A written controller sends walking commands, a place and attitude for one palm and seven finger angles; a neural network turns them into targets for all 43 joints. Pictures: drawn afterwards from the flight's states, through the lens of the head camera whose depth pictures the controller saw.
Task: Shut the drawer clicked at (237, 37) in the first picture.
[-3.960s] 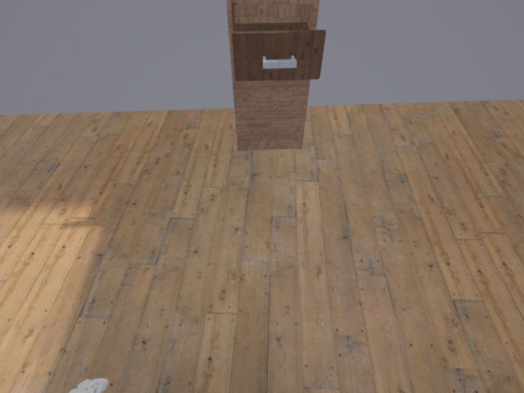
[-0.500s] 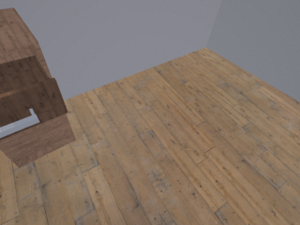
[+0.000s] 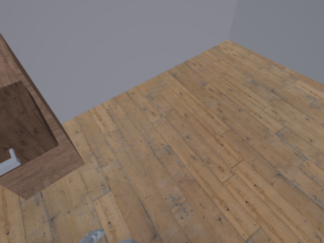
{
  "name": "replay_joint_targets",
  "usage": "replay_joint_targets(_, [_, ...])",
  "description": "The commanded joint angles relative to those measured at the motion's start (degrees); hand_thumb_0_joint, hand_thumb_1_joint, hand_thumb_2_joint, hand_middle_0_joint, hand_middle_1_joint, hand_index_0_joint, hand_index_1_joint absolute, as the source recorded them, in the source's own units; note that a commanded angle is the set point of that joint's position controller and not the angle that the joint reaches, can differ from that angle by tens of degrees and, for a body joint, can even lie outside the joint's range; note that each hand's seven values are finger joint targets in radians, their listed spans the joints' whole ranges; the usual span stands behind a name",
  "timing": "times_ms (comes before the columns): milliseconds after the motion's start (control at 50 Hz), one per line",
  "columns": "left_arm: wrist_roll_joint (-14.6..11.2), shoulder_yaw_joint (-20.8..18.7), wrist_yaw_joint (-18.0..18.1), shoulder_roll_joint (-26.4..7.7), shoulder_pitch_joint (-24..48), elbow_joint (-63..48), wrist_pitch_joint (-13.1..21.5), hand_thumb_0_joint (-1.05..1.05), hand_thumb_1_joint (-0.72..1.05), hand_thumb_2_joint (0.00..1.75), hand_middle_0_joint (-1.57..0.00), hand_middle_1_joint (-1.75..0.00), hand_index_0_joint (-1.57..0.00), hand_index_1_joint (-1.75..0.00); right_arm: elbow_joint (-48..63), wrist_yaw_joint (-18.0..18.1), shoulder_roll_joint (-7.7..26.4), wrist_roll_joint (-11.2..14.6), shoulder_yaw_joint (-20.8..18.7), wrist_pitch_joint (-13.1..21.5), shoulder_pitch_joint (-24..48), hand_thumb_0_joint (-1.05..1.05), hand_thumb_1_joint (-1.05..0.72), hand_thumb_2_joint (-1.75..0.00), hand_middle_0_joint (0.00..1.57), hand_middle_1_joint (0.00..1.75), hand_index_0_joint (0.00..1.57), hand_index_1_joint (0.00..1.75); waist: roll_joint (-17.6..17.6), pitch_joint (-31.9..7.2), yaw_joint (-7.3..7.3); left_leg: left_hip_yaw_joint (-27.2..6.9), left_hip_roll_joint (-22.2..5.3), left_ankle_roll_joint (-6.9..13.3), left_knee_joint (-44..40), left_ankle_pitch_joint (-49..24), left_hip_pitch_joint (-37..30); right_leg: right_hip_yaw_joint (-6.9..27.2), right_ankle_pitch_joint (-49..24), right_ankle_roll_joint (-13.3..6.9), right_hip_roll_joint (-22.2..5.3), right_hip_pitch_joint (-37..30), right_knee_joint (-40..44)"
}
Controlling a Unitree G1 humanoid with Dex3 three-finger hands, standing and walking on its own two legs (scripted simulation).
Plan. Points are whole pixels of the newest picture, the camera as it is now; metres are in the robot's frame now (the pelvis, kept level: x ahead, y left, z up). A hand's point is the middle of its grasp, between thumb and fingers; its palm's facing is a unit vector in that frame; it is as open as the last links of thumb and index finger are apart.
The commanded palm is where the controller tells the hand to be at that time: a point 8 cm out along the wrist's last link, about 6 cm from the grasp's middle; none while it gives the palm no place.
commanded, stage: turn to face it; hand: left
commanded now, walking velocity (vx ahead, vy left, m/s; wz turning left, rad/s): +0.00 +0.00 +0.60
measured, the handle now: out of the picture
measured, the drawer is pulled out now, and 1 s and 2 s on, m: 0.29 0.29 0.29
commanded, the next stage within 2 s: take the last steps up to it in 0.94 s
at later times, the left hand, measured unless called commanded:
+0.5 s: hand out of the picture +0.00 +0.26 -0.15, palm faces +0.31 -0.90 -0.30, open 7.3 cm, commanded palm none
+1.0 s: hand out of the picture -0.10 +0.18 -0.17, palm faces +0.57 -0.79 -0.23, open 7.3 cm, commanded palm none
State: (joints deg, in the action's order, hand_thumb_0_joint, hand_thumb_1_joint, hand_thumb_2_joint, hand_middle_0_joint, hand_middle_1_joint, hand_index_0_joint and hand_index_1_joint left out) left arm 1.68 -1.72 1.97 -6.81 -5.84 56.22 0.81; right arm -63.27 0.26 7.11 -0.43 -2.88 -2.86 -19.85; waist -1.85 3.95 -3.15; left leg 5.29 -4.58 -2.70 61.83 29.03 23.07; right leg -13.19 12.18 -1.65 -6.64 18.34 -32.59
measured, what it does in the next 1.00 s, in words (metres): steps on the spot, turning left: left foot, then right foot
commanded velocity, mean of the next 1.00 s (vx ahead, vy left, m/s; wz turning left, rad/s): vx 0.00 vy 0.00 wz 0.48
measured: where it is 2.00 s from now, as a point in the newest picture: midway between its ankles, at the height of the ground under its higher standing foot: outside the picture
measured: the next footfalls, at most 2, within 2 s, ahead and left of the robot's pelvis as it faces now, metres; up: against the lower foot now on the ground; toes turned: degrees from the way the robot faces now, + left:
left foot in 0.20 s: +0.05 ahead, +0.14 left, +0.00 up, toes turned +16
right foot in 0.62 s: +0.07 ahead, -0.10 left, +0.00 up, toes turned +19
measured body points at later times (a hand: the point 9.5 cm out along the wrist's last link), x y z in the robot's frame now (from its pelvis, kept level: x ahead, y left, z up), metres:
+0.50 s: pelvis +0.00 +0.02 +0.01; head +0.03 +0.04 +0.46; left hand -0.01 +0.31 -0.13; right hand +0.14 -0.21 -0.13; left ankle +0.01 +0.13 -0.73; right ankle +0.03 -0.12 -0.68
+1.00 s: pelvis -0.02 +0.00 +0.00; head +0.02 +0.03 +0.45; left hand -0.13 +0.22 -0.15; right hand +0.22 -0.15 -0.14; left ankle -0.10 +0.09 -0.72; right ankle +0.04 -0.12 -0.73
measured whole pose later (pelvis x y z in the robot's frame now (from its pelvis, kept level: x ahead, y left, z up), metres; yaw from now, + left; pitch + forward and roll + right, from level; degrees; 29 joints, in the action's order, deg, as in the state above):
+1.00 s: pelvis -0.02 +0.00 +0.00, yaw +33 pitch +1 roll +1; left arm 1.9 -1.9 1.1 -11.2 -15.8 54.0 -0.9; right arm -53.9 -0.9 13.5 -0.3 -3.0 -3.4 -6.0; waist 1.0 5.2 2.0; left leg 3.3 -0.9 -2.8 35.8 20.7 15.3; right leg -11.6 18.7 1.6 -7.9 13.8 -33.2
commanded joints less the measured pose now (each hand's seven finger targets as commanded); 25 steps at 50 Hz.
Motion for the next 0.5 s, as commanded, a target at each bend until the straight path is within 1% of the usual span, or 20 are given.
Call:
replay_joint_targets(0, [0.17, -3.39, 0.86, -11.67, -2.18, -3.40, -0.59, 0.00, 0.90, 0.90, -0.20, -0.30, -0.20, -0.30, 5.83, -0.78, 3.64, -0.65, -1.45, 0.02, -0.82, 0.00, -0.90, -0.90, 0.20, 0.30, 0.20, 0.30, 11.35, -2.90, 2.11, -0.19, -2.11, -0.24, -2.70, -2.52, 1.26, 7.68, 1.95, -4.09, -16.00, 0.04, 17.43])
replay_joint_targets(20, [0.38, -3.65, 0.90, -11.87, -2.51, -3.60, -0.76, 0.00, 0.90, 0.90, -0.20, -0.30, -0.20, -0.30, 6.73, -1.00, 3.51, -0.69, -1.54, 0.11, 0.11, 0.00, -0.90, -0.90, 0.20, 0.30, 0.20, 0.30, 10.90, -2.70, 2.48, 0.33, -1.88, -0.13, -5.46, -2.42, 0.71, 7.29, 3.08, -3.86, -16.20, 0.07, 17.18])
replay_joint_targets(40, [0.39, -3.93, 0.84, -12.71, -2.51, -4.13, -0.90, 0.00, 0.90, 0.90, -0.20, -0.30, -0.20, -0.30, 7.59, -1.15, 3.78, -0.73, -1.52, 0.19, 0.75, 0.00, -0.90, -0.90, 0.20, 0.30, 0.20, 0.30, 11.28, -2.88, 2.58, 0.80, -1.90, -0.04, -8.09, -2.41, 0.79, 6.58, 3.08, -3.93, -16.55, -0.91, 16.23])
replay_joint_targets(60, [0.37, -4.16, 0.75, -13.20, -2.76, -4.33, -1.10, 0.00, 0.90, 0.90, -0.20, -0.30, -0.20, -0.30, 8.56, -1.20, 4.17, -0.70, -1.61, 0.27, 2.00, 0.00, -0.90, -0.90, 0.20, 0.30, 0.20, 0.30, 11.56, -2.28, 3.04, 1.51, -1.70, 0.03, -10.12, -2.41, 0.45, 6.28, 2.89, -4.01, -16.93, -0.67, 15.42])
replay_joint_targets(100, [0.28, -4.42, 0.56, -14.02, -2.83, -5.05, -1.39, 0.00, 0.90, 0.90, -0.20, -0.30, -0.20, -0.30, 9.94, -1.28, 5.28, -0.66, -1.81, 0.58, 2.41, 0.00, -0.90, -0.90, 0.20, 0.30, 0.20, 0.30, 11.24, -3.33, 2.64, 2.52, -1.25, 0.14, -16.47, -4.41, -1.38, 5.11, 2.07, -3.41, -17.00, -1.48, 12.01])
replay_joint_targets(120, [0.16, -4.44, 0.46, -13.73, -2.59, -5.20, -1.63, 0.00, 0.90, 0.90, -0.20, -0.30, -0.20, -0.30, 10.38, -1.30, 6.05, -0.74, -1.94, 0.82, 1.37, 0.00, -0.90, -0.90, 0.20, 0.30, 0.20, 0.30, 8.73, -4.41, 1.76, 2.38, -0.77, 0.28, -22.51, -7.53, -4.30, 3.68, 2.30, -2.16, -16.24, -1.37, 7.87])
replay_joint_targets(140, [-0.45, -4.34, 0.14, -13.51, -2.32, -6.03, -2.14, 0.00, 0.90, 0.90, -0.20, -0.30, -0.20, -0.30, 10.34, -1.35, 7.58, -0.89, -2.31, 1.05, -0.73, 0.00, -0.90, -0.90, 0.20, 0.30, 0.20, 0.30, 4.53, -4.87, 0.52, 2.42, -0.02, 0.54, -29.70, -12.98, -9.38, 1.65, 5.12, -0.10, -14.29, 2.21, 2.06])
replay_joint_targets(160, [-0.89, -4.09, -0.35, -11.05, -2.62, -7.58, -2.72, 0.00, 0.90, 0.90, -0.20, -0.30, -0.20, -0.30, 10.68, -1.26, 12.16, -1.20, -3.28, 1.44, -2.23, 0.00, -0.90, -0.90, 0.20, 0.30, 0.20, 0.30, -8.56, -3.68, -0.41, -10.76, -6.75, 3.69, -39.31, -12.94, -10.66, -0.34, 12.65, 3.31, -8.32, 9.27, -9.10])
replay_joint_targets(180, [-0.93, -3.61, -0.96, -7.89, 0.21, -10.79, -3.03, 0.00, 0.90, 0.90, -0.20, -0.30, -0.20, -0.30, 12.22, -0.78, 18.46, -1.70, -4.68, 1.81, -3.18, 0.00, -0.90, -0.90, 0.20, 0.30, 0.20, 0.30, -21.65, -1.01, -2.26, -30.52, -19.83, 11.07, -48.70, -18.17, -9.29, 1.06, 25.02, 6.93, -0.94, 19.59, -23.45])
replay_joint_targets(200, [-0.19, -3.49, -1.05, -9.25, 3.96, -11.61, -3.28, 0.00, 0.90, 0.90, -0.20, -0.30, -0.20, -0.30, 11.74, -0.19, 19.73, -1.78, -4.91, 2.12, -3.21, 0.00, -0.90, -0.90, 0.20, 0.30, 0.20, 0.30, -15.93, -2.18, -3.25, -33.78, -20.80, 14.08, -49.90, -15.66, -6.65, 8.86, 22.03, 5.80, -0.69, 19.44, -32.79])
replay_joint_targets(220, [-0.16, -3.86, -1.25, -8.59, 3.92, -11.42, -3.07, 0.00, 0.90, 0.90, -0.20, -0.30, -0.20, -0.30, 12.44, 0.21, 19.20, -1.51, -4.74, 2.30, 0.19, 0.00, -0.90, -0.90, 0.20, 0.30, 0.20, 0.30, -14.48, -3.69, -0.96, -31.45, -18.16, 12.99, -48.76, -12.63, -6.38, 11.72, 17.37, 5.79, -0.59, 21.10, -36.92])
replay_joint_targets(240, [-0.12, -4.28, -1.61, -9.64, 1.70, -10.11, -2.78, 0.00, 0.90, 0.90, -0.20, -0.30, -0.20, -0.30, 13.77, 0.41, 17.22, -1.37, -3.98, 2.57, 4.78, 0.00, -0.90, -0.90, 0.20, 0.30, 0.20, 0.30, -10.84, -3.79, 0.76, -26.13, -14.69, 11.62, -47.32, -11.86, -6.64, 12.59, 12.72, 5.92, -0.60, 20.22, -37.62])
replay_joint_targets(260, [-0.12, -4.42, -1.87, -10.17, -1.27, -8.80, -2.68, 0.00, 0.90, 0.90, -0.20, -0.30, -0.20, -0.30, 15.01, 0.53, 16.01, -1.25, -3.41, 2.94, 7.82, 0.00, -0.90, -0.90, 0.20, 0.30, 0.20, 0.30, -8.49, -4.99, 2.29, -21.10, -11.51, 10.33, -45.81, -15.02, -8.26, 12.43, 9.06, 6.28, -0.52, 18.73, -36.82])
replay_joint_targets(280, [-0.23, -4.33, -1.88, -10.49, -2.98, -7.85, -2.69, 0.00, 0.90, 0.90, -0.20, -0.30, -0.20, -0.30, 15.37, 0.59, 15.74, -1.08, -3.23, 3.18, 8.62, 0.00, -0.90, -0.90, 0.20, 0.30, 0.20, 0.30, -7.02, -6.27, 2.63, -18.62, -9.80, 10.04, -44.96, -19.24, -10.20, 12.19, 7.65, 6.61, -0.10, 17.54, -35.54])
replay_joint_targets(300, [-0.44, -4.26, -1.76, -10.71, -3.64, -7.57, -2.76, 0.00, 0.90, 0.90, -0.20, -0.30, -0.20, -0.30, 15.45, 0.61, 15.86, -0.98, -3.25, 3.21, 8.33, 0.00, -0.90, -0.90, 0.20, 0.30, 0.20, 0.30, -6.87, -6.97, 2.42, -17.69, -9.34, 10.47, -44.48, -22.47, -11.65, 12.21, 7.63, 6.87, 0.22, 16.47, -33.67])
replay_joint_targets(320, [-0.56, -4.14, -1.72, -11.03, -3.60, -7.42, -2.81, 0.00, 0.90, 0.90, -0.20, -0.30, -0.20, -0.30, 15.38, 0.57, 15.91, -0.82, -3.23, 3.10, 8.00, 0.00, -0.90, -0.90, 0.20, 0.30, 0.20, 0.30, -5.94, -6.90, 2.19, -17.39, -9.05, 10.77, -44.47, -24.14, -12.28, 12.24, 7.67, 7.01, 0.51, 15.62, -31.85])
replay_joint_targets(380, [-0.92, -3.80, -1.29, -10.97, -2.28, -8.45, -2.85, 0.00, 0.90, 0.90, -0.20, -0.30, -0.20, -0.30, 14.81, 0.43, 16.89, -0.96, -3.63, 2.57, 5.92, 0.00, -0.90, -0.90, 0.20, 0.30, 0.20, 0.30, -5.11, -6.97, 0.66, -20.50, -9.79, 12.53, -43.53, -27.77, -15.42, 12.32, 11.26, 7.23, 1.85, 13.75, -24.68])
replay_joint_targets(420, [-1.01, -3.64, -1.17, -10.92, -1.70, -9.01, -2.69, 0.00, 0.90, 0.90, -0.20, -0.30, -0.20, -0.30, 14.69, 0.29, 17.46, -0.97, -3.84, 2.20, 5.41, 0.00, -0.90, -0.90, 0.20, 0.30, 0.20, 0.30, -5.44, -7.03, 0.21, -22.22, -9.66, 12.95, -42.98, -29.14, -16.38, 12.19, 12.74, 7.07, 2.78, 12.48, -20.96])
replay_joint_targets(460, [-1.24, -3.50, -0.97, -10.89, -2.89, -9.22, -2.68, 0.00, 0.90, 0.90, -0.20, -0.30, -0.20, -0.30, 15.01, 0.15, 17.98, -1.05, -4.01, 1.73, 6.42, 0.00, -0.90, -0.90, 0.20, 0.30, 0.20, 0.30, -7.21, -7.16, 0.62, -23.96, -9.25, 13.08, -42.49, -28.47, -14.41, 12.51, 13.34, 6.71, 3.55, 9.04, -17.02])
replay_joint_targets(480, [-1.36, -3.34, -0.88, -10.94, -4.23, -9.08, -2.61, 0.00, 0.90, 0.90, -0.20, -0.30, -0.20, -0.30, 15.28, 0.06, 18.34, -1.06, -4.06, 1.50, 7.61, 0.00, -0.90, -0.90, 0.20, 0.30, 0.20, 0.30, -7.08, -7.33, 1.22, -24.60, -8.78, 12.90, -42.00, -28.49, -13.11, 12.36, 13.24, 6.42, 4.14, 6.46, -14.07])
